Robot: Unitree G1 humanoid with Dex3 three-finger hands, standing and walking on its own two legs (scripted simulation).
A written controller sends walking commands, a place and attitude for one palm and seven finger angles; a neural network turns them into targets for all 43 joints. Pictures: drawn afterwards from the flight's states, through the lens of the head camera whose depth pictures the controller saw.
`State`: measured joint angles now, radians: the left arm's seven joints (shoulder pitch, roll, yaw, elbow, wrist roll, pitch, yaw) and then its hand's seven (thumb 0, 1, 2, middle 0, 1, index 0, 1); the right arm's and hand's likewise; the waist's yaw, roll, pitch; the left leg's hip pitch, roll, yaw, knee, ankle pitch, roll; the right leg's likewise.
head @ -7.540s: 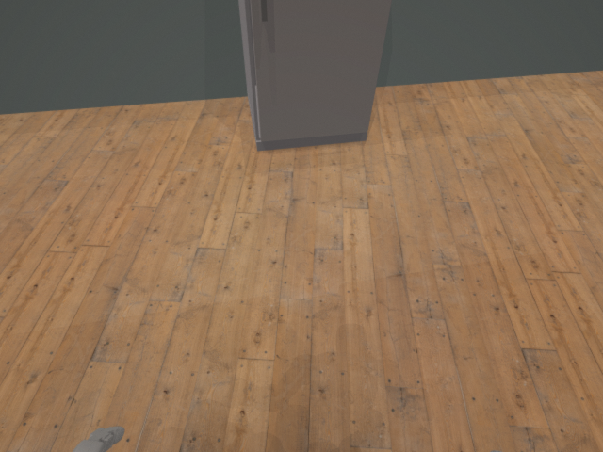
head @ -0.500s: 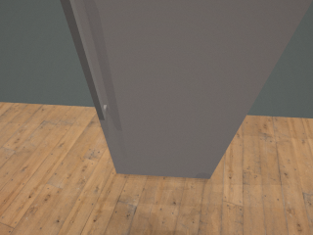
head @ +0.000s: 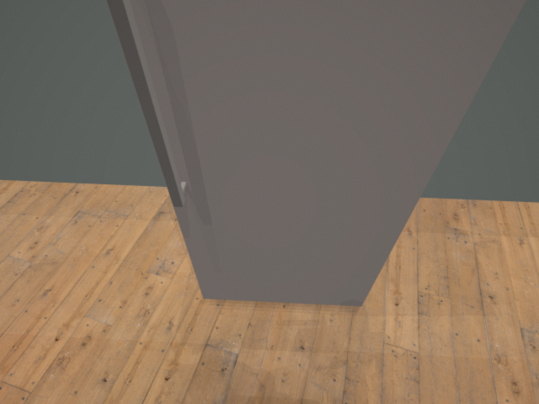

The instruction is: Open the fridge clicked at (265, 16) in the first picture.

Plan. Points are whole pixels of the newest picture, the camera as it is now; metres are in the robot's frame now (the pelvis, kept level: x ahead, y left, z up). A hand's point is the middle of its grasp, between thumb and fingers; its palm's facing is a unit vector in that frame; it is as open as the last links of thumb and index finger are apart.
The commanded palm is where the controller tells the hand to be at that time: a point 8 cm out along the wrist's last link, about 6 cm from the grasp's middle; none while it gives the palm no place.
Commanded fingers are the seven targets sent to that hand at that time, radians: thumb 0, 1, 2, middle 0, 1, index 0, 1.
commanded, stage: come to a stop and stand still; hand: left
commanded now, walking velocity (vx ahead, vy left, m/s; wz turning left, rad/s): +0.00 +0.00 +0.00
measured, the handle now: (153, 97) +0.54 +0.24 +0.18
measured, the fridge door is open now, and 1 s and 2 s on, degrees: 0 0 0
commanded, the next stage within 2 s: look again from close up in 0.52 s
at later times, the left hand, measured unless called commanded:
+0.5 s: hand out of the picture +0.06 +0.21 -0.17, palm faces +0.03 -0.97 -0.25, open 7.3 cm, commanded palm none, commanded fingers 0.00 0.90 0.90 -0.20 -0.30 -0.20 -0.30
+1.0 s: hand out of the picture +0.05 +0.19 -0.17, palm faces +0.03 -0.97 -0.24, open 7.3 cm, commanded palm none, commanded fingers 0.00 0.90 0.90 -0.20 -0.30 -0.20 -0.30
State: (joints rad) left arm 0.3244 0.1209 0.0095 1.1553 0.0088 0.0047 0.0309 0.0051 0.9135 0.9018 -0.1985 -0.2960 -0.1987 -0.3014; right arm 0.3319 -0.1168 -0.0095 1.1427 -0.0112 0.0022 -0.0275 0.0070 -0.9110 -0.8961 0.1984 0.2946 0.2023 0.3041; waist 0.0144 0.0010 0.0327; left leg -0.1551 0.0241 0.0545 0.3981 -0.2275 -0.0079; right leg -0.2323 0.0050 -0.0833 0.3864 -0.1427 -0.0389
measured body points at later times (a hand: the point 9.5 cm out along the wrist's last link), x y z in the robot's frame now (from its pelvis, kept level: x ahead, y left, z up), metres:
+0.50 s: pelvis +0.03 +0.02 +0.00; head +0.03 +0.00 +0.44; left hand +0.06 +0.26 -0.15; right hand +0.02 -0.19 -0.17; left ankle -0.01 +0.12 -0.74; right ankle +0.04 -0.09 -0.74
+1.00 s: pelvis +0.03 +0.00 +0.00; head +0.04 -0.01 +0.45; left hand +0.05 +0.24 -0.15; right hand +0.06 -0.23 -0.16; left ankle -0.01 +0.12 -0.74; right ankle +0.04 -0.09 -0.74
